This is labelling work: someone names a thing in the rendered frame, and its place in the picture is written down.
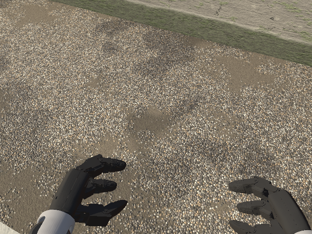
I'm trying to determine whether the robot left forearm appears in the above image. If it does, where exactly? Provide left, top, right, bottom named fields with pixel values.
left=28, top=210, right=75, bottom=234

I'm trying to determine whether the right robot hand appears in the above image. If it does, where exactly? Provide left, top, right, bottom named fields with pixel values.
left=228, top=175, right=311, bottom=234

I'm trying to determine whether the left robot hand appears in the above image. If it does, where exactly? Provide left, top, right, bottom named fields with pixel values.
left=49, top=154, right=128, bottom=227

